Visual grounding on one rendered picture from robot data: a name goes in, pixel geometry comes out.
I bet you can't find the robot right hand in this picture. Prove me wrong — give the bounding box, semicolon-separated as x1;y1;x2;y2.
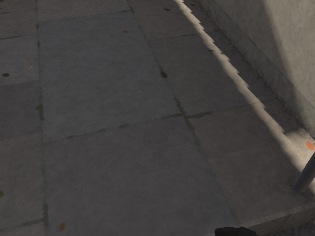
215;226;260;236

